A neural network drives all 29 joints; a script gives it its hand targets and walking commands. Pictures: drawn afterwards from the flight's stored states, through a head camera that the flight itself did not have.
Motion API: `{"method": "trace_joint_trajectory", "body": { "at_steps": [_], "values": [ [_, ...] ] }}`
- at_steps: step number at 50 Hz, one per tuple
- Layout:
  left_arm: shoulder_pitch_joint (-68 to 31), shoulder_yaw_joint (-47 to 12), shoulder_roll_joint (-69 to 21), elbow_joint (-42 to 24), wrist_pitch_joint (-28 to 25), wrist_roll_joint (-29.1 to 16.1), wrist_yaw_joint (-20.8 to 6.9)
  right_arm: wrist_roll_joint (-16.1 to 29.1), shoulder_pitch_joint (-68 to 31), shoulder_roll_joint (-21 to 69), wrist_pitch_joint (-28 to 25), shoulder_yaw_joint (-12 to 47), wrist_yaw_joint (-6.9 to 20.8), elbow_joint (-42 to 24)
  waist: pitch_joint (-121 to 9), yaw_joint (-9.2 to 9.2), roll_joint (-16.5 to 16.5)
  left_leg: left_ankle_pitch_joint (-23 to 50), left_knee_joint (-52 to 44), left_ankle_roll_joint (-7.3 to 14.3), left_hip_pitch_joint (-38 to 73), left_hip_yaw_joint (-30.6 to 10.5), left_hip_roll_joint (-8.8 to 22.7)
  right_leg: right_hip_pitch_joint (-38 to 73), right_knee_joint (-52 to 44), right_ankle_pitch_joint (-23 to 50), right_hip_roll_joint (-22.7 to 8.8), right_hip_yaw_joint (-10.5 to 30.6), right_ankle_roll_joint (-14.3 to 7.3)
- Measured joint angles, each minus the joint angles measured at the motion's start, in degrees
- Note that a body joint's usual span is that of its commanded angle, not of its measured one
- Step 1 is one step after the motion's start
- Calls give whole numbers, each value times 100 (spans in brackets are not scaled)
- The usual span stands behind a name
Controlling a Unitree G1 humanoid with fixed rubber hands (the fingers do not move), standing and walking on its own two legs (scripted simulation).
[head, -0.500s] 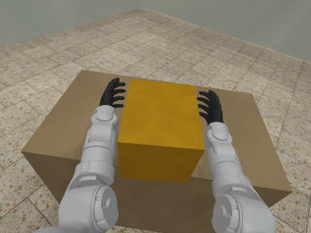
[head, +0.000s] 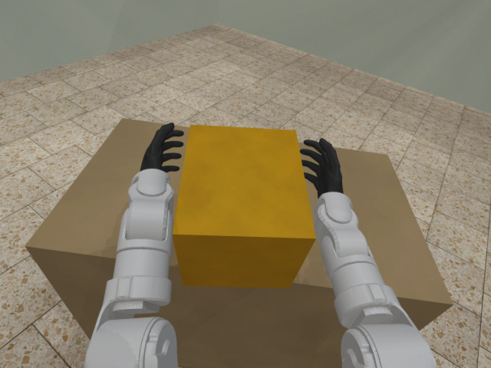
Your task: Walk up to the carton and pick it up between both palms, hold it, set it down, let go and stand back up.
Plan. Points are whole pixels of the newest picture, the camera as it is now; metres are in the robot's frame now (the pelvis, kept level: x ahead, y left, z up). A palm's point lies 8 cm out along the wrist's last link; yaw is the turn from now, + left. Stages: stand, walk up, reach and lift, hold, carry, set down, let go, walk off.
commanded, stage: reach and lift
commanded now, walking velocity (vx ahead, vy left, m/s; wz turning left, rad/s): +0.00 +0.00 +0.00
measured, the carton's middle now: (240, 206) +0.38 -0.01 +0.08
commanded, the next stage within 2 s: hold in 1.36 s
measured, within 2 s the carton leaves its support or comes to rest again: neither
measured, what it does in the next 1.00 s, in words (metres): stands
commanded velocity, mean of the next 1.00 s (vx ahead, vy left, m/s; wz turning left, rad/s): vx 0.00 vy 0.00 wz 0.00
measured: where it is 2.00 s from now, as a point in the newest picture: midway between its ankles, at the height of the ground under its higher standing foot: outside the picture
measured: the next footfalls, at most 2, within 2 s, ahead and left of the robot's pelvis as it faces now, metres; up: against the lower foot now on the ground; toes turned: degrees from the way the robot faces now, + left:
none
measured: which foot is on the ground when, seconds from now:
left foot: down 0.00-1.00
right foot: down 0.00-1.00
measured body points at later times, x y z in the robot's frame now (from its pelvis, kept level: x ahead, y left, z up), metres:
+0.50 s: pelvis -0.02 +0.00 +0.00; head -0.05 +0.03 +0.45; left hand +0.37 +0.14 +0.19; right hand +0.36 -0.15 +0.17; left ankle +0.02 +0.11 -0.75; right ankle +0.00 -0.10 -0.75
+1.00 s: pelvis -0.01 -0.01 +0.00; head -0.04 +0.02 +0.45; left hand +0.38 +0.14 +0.19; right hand +0.37 -0.15 +0.18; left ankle +0.02 +0.11 -0.75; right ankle +0.00 -0.10 -0.75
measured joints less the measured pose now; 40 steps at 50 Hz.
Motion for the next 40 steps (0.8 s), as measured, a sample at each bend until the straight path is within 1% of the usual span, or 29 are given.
{"method": "trace_joint_trajectory", "body": {
  "at_steps": [3, 8, 18, 30, 40],
  "values": [
    [-30, -1, -17, -194, 237, 96, -49, 81, -6, -25, 157, 98, -26, -129, 40, -16, 2, 28, -50, 4, 116, -7, -14, 103, -19, 11, -10, -3, 3],
    [-138, 96, -59, -400, 560, 271, -217, 84, -26, -7, 377, 121, -35, -289, 127, -27, -3, 104, -151, 15, 262, -11, -38, 204, -19, 30, -29, -7, 4],
    [-148, 131, -72, -804, 935, 414, -399, 98, 2, 59, 549, 169, -58, -630, 245, -54, -22, 184, -221, 9, 377, -5, -36, 280, -11, 69, -26, -5, -15],
    [-154, 136, -54, -1025, 1157, 470, -486, 136, -13, 73, 632, 241, -82, -769, 289, -76, -35, 188, -219, -9, 399, -3, -20, 284, 26, 51, -14, -14, -38],
    [-105, 127, -20, -1207, 1233, 472, -540, 277, 14, 39, 679, 436, -194, -925, 324, -129, -16, 122, -170, -25, 447, -25, -5, 379, -9, 21, 2, -41, -44]
  ]
}}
